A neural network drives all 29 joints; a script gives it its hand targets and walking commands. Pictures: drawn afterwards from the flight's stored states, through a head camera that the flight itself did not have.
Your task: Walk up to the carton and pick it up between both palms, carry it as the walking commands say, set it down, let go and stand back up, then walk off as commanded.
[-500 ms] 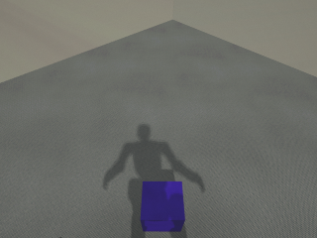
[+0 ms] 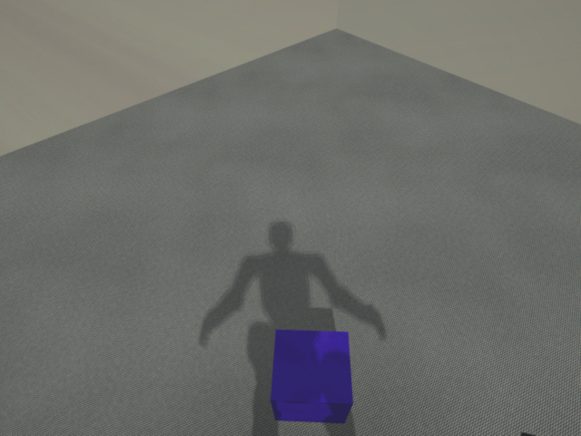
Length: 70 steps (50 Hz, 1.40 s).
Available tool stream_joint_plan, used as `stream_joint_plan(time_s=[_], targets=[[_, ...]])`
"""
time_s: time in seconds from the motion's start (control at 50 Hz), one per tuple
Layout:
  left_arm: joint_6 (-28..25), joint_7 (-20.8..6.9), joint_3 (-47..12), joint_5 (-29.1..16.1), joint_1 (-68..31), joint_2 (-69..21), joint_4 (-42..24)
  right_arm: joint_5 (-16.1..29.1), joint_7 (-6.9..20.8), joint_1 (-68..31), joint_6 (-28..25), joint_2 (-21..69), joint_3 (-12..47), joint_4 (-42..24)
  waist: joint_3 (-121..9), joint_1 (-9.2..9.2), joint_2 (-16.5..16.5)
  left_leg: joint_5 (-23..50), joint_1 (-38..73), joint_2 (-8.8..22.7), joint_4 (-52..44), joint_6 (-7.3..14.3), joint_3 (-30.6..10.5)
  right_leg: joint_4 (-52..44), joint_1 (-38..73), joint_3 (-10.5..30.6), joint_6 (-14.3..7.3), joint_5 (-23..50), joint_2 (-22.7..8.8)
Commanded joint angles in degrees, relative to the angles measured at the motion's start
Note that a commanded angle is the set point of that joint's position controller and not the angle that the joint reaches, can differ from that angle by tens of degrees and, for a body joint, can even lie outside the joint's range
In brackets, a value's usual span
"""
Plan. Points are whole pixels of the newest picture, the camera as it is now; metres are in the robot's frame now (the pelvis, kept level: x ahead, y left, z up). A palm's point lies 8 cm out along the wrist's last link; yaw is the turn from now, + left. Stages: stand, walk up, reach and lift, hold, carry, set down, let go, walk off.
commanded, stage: walk up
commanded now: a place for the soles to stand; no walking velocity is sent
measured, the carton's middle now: (310, 377) +0.41 -0.01 -0.66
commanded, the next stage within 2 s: reach and lift in 0.90 s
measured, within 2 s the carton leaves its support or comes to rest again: neither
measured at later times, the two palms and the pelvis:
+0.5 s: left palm out of the picture +0.03 +0.33 -0.11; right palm out of the picture +0.10 -0.29 -0.10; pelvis -0.02 +0.01 +0.00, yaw +2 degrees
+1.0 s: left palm out of the picture +0.10 +0.31 -0.10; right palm out of the picture +0.09 -0.30 -0.10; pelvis -0.03 +0.00 -0.01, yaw -1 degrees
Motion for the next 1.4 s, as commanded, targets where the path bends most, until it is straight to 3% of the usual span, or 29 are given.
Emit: stream_joint_plan(time_s=[0.0,0.1,0.14,0.16,0.18,0.2,0.22,0.24,0.28,0.32,0.34,0.38,0.42,0.46,0.54,0.88,0.9,0.92,0.94,0.96,0.98,1.02,1.04,1.06,1.12,1.24,1.32,1.34,1.38], targets=[[-0.47,1.1,3.48,0.1,0.34,13.62,-4.06,-0.01,-0.15,0.38,0.34,-10.96,-2.95,-2.8,-6.31,-0.02,-1.75,17.18,-1.5,4.78,4.3,2.63,-2.47,-0.77,3.59,7.24,-6.1,12.9,-8.98],[0.57,0.96,3.62,0.73,-2.61,13.85,-7.05,-0.86,0.46,1.73,1.78,-10.74,-3.16,-3.65,-3.85,-0.45,-6.26,5.84,-1.73,3.26,11.0,1.86,-0.08,-0.77,-2.59,8.09,-9.59,8.61,-13.42],[0.87,0.83,3.36,0.76,-3.93,13.38,-8.28,-1.23,0.69,2.69,1.76,-11.87,-3.47,-3.79,-2.85,-0.95,-5.26,8.29,-1.64,4.06,7.97,2.46,-2.24,2.45,-4.6,7.0,-8.07,4.69,-11.3],[1.12,0.71,3.18,0.63,-3.4,13.09,-8.58,-1.27,0.74,2.26,1.65,-12.94,-3.71,-4.25,-2.35,-0.86,-1.55,10.1,-2.92,5.76,3.05,3.58,-6.01,5.87,-4.61,5.64,-6.15,0.84,-8.2],[1.44,0.67,2.91,0.17,-3.08,12.05,-8.52,-1.05,0.73,1.1,1.48,-14.6,-4.07,-4.87,-2.05,-0.91,4.41,10.14,-5.27,8.97,-3.89,5.8,-12.61,12.14,-3.49,3.89,-3.4,-3.66,-2.66],[2.0,0.63,2.5,-0.35,-1.57,10.66,-8.49,-1.15,0.59,-0.13,1.23,-14.73,-4.12,-5.86,-2.52,-0.48,7.49,5.09,-6.51,11.87,-8.74,8.87,-21.12,14.88,-3.13,5.8,-1.66,-10.59,2.15],[2.34,0.89,2.5,-0.3,-0.42,11.04,-7.92,-1.36,0.42,-1.06,1.21,-14.95,-4.16,-6.76,-1.57,-0.24,8.76,-0.06,-6.67,13.56,-10.86,11.21,-25.61,18.49,-4.88,8.17,-1.34,-16.89,3.22],[2.33,1.08,2.61,-0.08,0.18,11.56,-7.5,-1.48,0.14,-1.55,0.97,-14.41,-4.14,-7.44,-1.51,-0.16,9.11,-2.13,-6.63,14.54,-11.77,12.35,-26.69,22.14,-6.3,11.04,-1.75,-19.81,2.87],[1.61,1.07,2.39,0.24,2.95,12.05,-6.66,-1.29,-0.5,-3.65,0.85,-12.98,-4.6,-8.3,-4.49,1.46,9.99,4.2,0.39,13.48,-9.32,10.97,-18.5,18.26,-7.93,13.38,-2.65,-17.62,0.95],[0.12,1.25,1.76,-0.02,4.63,11.75,-5.98,-0.44,-0.47,-3.86,1.43,-10.53,-4.29,-7.4,-7.97,1.97,8.86,10.39,6.96,9.89,-5.09,7.22,-11.58,2.54,-4.18,11.98,-2.67,-8.36,0.85],[-0.39,1.26,1.39,-0.22,4.74,11.51,-5.71,0.31,-0.2,-3.03,1.48,-9.29,-3.54,-6.84,-10.26,1.5,5.44,8.02,6.44,9.06,-3.97,4.87,-10.17,-5.18,1.43,12.1,-2.41,0.14,-0.05],[-0.79,1.58,2.16,0.38,0.64,13.83,-6.43,0.81,0.2,-0.89,0.81,-8.55,-2.5,-5.99,-8.76,-0.93,-1.84,3.47,3.2,4.86,-1.7,0.52,-6.5,-5.94,2.66,18.71,-4.24,2.85,-5.53],[-1.07,1.45,1.97,0.06,-2.43,12.19,-6.4,0.61,0.38,-0.9,0.34,-8.09,-2.33,-5.16,-3.89,-3.08,-0.2,0.41,4.63,4.08,-4.76,1.08,-6.31,-6.74,-5.31,18.45,-4.45,-2.51,-6.02],[-1.4,1.15,1.45,0.08,-2.36,11.04,-6.33,0.04,0.6,-2.92,0.42,-10.21,-3.46,-4.93,0.04,-2.41,0.4,-2.65,6.38,6.6,-7.28,2.43,-7.25,-6.85,-11.12,16.72,-3.04,-7.96,-4.82],[-2.09,1.27,1.27,-0.13,0.59,11.62,-5.0,0.36,0.88,-3.97,-0.55,-10.14,-3.2,-3.39,-0.78,-1.41,-1.85,3.11,4.41,6.73,-6.95,2.64,-6.05,-6.67,-4.93,15.79,-3.06,0.49,-4.38],[-1.84,1.88,1.4,-0.27,0.01,10.87,-3.81,0.31,0.53,-4.66,-0.82,-8.94,-2.41,-0.09,-3.65,-0.5,-0.2,7.2,3.86,7.37,-8.15,2.2,-3.96,-6.36,-0.44,14.99,-2.74,3.29,-3.85],[2.99,-1.08,3.35,0.35,-14.24,1.83,-30.85,-1.9,4.0,-15.71,1.94,-2.9,-4.1,-22.78,3.76,0.85,-5.34,-10.74,-5.06,1.39,-1.17,0.11,6.31,1.42,-19.41,8.66,-0.39,-12.68,4.55],[7.53,-1.49,4.77,2.73,-12.51,2.29,-25.11,-3.02,4.8,-12.73,6.18,-4.6,-6.12,-22.09,2.6,-1.21,-5.76,-15.12,-3.23,1.97,-0.62,-0.84,9.91,2.25,-17.0,6.05,-0.63,-15.64,6.38],[9.94,-2.06,5.81,3.14,-10.59,2.99,-26.98,-3.93,5.17,-10.98,7.95,-5.8,-7.34,-24.04,2.86,0.33,-4.93,-13.93,-2.51,0.57,0.23,-2.22,11.73,1.37,-15.61,6.22,-1.24,-16.59,5.96],[11.49,-2.72,7.36,3.36,-9.33,3.83,-28.63,-4.86,5.16,-9.04,9.8,-5.5,-7.28,-26.01,2.83,2.8,-2.75,-11.75,-3.22,0.63,0.56,-1.62,12.2,0.57,-12.87,9.23,-0.97,-17.2,5.15],[12.71,-3.16,8.82,4.32,-7.38,5.49,-29.34,-5.9,5.07,-7.71,10.75,-6.19,-8.97,-27.67,1.43,2.58,-4.58,-7.77,-0.25,-0.64,2.34,-2.89,13.0,-0.46,-14.93,8.88,-1.31,-15.55,4.09],[13.94,-3.14,10.54,5.84,-5.61,6.69,-30.93,-7.07,5.68,-7.97,11.51,-6.63,-9.88,-29.47,-3.45,0.92,-3.2,-2.76,6.59,-1.19,3.09,-4.81,12.84,-0.73,-18.74,6.93,-1.09,-12.85,4.15],[14.14,-2.93,11.56,7.03,-4.74,6.05,-30.73,-7.09,5.8,-7.81,11.65,-7.13,-10.53,-29.75,-4.78,0.47,-1.61,-6.23,7.25,-0.11,4.61,-3.57,10.87,1.57,-19.68,7.77,-1.11,-13.14,4.04],[14.17,-2.55,12.09,7.62,-3.14,3.63,-30.21,-6.62,5.98,-6.01,11.87,-5.75,-10.47,-29.66,-3.67,1.08,2.02,-5.92,5.41,0.33,4.77,-3.06,9.4,3.84,-19.65,8.05,-1.39,-12.05,4.83],[13.69,-1.74,11.61,6.56,0.19,0.24,-31.26,-5.66,6.6,-2.85,11.55,-4.33,-9.0,-29.32,-7.2,2.42,5.9,2.68,3.43,1.08,7.23,-3.77,8.25,8.73,-17.84,7.66,-2.05,-4.83,6.0],[10.99,-1.37,9.59,3.91,-5.36,0.42,-34.11,-3.93,6.21,-7.39,9.48,-3.64,-10.39,-31.38,-12.5,0.96,2.5,13.53,-0.93,1.26,15.96,-3.31,5.84,16.71,-25.99,8.46,-1.42,3.04,5.72],[8.71,-1.13,7.58,1.68,-10.39,2.87,-35.87,-2.4,4.6,-9.09,7.29,-3.05,-11.52,-31.96,-22.65,-0.08,-0.44,25.9,-2.08,1.48,21.53,-2.74,4.28,21.95,-28.42,8.85,0.38,14.69,6.13],[8.5,-1.1,6.56,1.16,-10.67,3.13,-35.55,-2.4,4.18,-8.04,6.93,-3.17,-12.14,-31.06,-24.36,-1.12,-0.67,28.83,-2.0,1.75,22.76,-2.87,4.06,23.13,-29.96,8.59,0.86,16.75,6.36],[8.3,-1.08,5.81,0.36,-11.29,2.34,-35.46,-2.06,3.25,-7.42,6.31,-1.93,-12.42,-30.29,-28.36,-1.07,-0.24,35.34,-0.55,2.21,24.69,-2.27,3.42,23.97,-33.89,8.61,1.53,18.33,6.69]])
